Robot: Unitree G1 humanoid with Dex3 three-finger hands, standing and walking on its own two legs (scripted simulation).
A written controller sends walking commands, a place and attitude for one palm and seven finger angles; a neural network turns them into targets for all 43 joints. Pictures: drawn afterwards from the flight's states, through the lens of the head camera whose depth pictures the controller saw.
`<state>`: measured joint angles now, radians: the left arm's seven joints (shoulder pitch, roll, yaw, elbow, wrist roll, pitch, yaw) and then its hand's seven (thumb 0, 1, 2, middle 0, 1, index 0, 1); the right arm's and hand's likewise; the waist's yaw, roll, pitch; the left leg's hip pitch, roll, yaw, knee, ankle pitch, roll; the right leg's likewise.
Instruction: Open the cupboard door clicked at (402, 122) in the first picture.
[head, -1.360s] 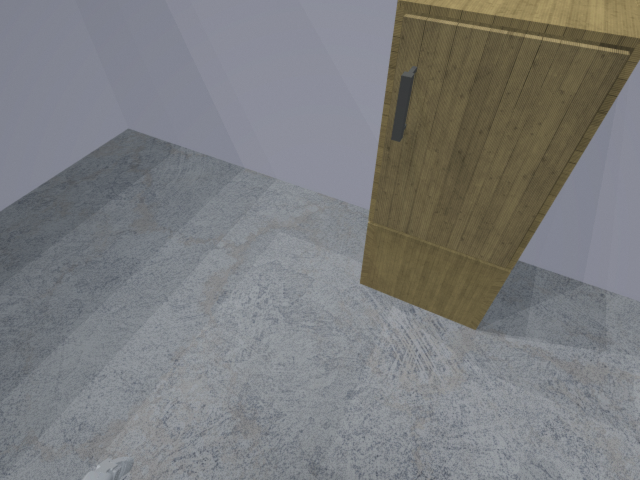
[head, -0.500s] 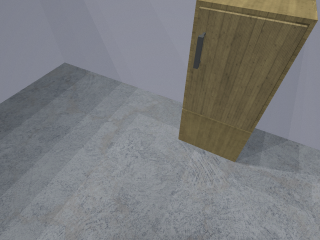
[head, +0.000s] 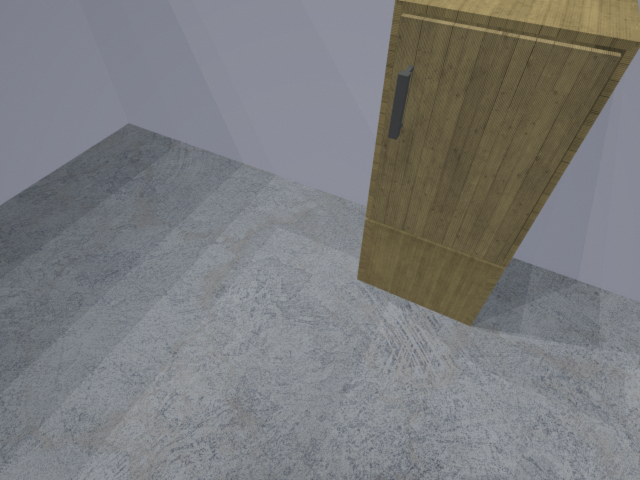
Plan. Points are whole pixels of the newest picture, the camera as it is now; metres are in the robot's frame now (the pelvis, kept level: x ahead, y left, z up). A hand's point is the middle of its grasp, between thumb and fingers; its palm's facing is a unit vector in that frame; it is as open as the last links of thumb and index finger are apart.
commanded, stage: look at it before walking up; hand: left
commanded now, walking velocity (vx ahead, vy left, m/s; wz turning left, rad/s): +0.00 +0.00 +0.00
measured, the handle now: (401, 102) +0.89 -0.14 +0.02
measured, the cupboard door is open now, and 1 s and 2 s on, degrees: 0 0 0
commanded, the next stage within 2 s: turn to face it in 0.08 s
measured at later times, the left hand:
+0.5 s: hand out of the picture +0.07 +0.21 -0.18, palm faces -0.12 -0.96 -0.27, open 7.4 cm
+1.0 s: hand out of the picture +0.07 +0.17 -0.17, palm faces -0.24 -0.94 -0.25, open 7.4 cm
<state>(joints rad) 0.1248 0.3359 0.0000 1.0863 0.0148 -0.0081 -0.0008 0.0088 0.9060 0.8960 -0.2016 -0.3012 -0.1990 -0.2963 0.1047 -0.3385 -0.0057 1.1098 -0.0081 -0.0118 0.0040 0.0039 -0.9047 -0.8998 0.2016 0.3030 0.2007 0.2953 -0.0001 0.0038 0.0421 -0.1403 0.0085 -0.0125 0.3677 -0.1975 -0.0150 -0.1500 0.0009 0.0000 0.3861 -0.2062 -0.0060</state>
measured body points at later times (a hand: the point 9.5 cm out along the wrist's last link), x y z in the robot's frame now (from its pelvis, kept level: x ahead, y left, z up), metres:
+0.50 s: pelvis -0.01 +0.00 -0.01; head +0.02 +0.00 +0.43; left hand +0.08 +0.26 -0.16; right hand +0.04 -0.27 -0.16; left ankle +0.00 +0.13 -0.75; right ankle +0.00 -0.12 -0.75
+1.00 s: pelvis -0.03 -0.01 -0.01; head +0.00 -0.02 +0.44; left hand +0.08 +0.22 -0.15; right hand -0.02 -0.28 -0.15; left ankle -0.01 +0.14 -0.69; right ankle -0.02 -0.10 -0.75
